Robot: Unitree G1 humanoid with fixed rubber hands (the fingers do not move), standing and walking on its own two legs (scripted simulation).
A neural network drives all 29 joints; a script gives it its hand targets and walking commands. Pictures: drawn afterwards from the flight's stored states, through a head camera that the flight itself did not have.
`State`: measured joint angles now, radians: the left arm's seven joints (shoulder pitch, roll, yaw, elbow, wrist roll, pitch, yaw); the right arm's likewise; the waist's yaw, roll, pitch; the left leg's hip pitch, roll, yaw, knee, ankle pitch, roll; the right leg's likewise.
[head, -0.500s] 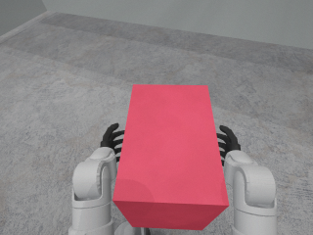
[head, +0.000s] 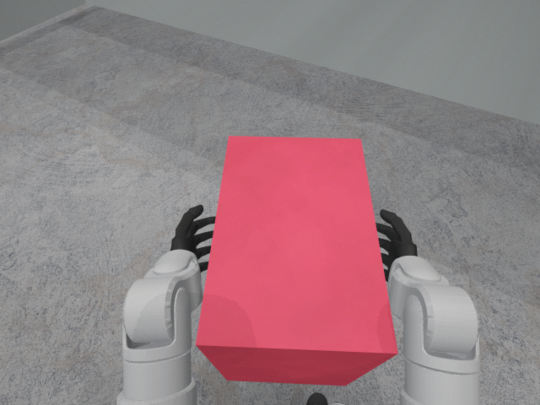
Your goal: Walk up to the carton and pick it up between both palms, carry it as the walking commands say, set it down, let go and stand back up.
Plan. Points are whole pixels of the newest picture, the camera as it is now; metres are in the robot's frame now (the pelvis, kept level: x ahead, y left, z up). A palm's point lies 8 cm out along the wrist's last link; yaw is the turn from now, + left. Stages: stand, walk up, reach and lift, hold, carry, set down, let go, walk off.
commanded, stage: carry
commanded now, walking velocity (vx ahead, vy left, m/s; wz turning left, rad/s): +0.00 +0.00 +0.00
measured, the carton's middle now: (289, 267) +0.31 +0.01 +0.02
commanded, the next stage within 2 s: none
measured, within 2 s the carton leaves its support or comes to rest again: neither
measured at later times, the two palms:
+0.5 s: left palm (223, 194) +0.38 +0.11 +0.11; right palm (418, 216) +0.36 -0.17 +0.09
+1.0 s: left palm (180, 219) +0.35 +0.18 +0.08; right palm (368, 229) +0.35 -0.10 +0.07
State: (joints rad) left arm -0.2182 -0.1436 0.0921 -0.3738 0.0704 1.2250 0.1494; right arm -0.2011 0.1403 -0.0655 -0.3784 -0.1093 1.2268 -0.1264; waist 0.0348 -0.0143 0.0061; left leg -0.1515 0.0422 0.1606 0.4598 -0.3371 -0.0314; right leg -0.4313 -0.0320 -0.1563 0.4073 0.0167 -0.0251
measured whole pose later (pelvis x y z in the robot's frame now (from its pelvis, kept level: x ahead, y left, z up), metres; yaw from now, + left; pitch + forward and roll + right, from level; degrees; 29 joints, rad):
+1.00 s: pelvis +0.07 +0.04 -0.01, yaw +1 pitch +3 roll +1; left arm -0.29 -0.16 0.12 -0.25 0.10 1.26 0.14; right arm -0.25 0.15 -0.12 -0.29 -0.12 1.26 -0.12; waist 0.01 0.01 -0.04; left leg -0.44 -0.01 0.10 0.68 -0.31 0.00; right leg -0.45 -0.08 -0.14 0.65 -0.25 -0.03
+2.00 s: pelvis -0.25 +0.24 -0.01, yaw -2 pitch +2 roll +0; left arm -0.18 -0.14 0.10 -0.31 0.05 1.25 0.18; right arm -0.22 0.14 -0.08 -0.26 -0.11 1.25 -0.11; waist 0.08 0.03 -0.03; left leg -0.48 0.06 0.08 0.56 -0.14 0.00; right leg -0.36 0.01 -0.14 0.60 -0.30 -0.03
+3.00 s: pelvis -0.37 +0.32 +0.00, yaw -1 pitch +2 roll +0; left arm -0.25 -0.15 0.09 -0.23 0.12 1.28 0.13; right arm -0.22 0.14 -0.11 -0.25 -0.11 1.28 -0.12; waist -0.02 0.01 -0.10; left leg -0.36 0.01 0.12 0.51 -0.18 0.05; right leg -0.37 -0.06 -0.09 0.52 -0.17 0.01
